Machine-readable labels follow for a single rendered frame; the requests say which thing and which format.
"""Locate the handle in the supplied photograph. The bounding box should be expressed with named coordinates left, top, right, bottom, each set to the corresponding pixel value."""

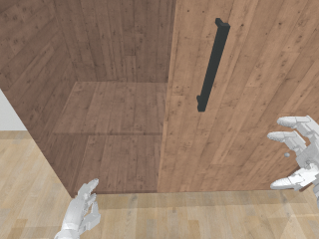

left=196, top=18, right=231, bottom=113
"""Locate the right robot hand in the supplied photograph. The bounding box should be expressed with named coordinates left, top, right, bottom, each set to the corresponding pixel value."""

left=267, top=116, right=319, bottom=191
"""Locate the left robot hand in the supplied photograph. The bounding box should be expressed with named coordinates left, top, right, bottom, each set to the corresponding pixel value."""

left=61, top=178, right=101, bottom=235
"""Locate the wardrobe door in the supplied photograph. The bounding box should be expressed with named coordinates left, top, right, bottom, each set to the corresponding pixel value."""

left=157, top=0, right=319, bottom=193
left=285, top=165, right=300, bottom=178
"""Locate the robot left forearm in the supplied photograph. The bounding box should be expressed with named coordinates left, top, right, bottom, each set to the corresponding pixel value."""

left=54, top=229, right=80, bottom=239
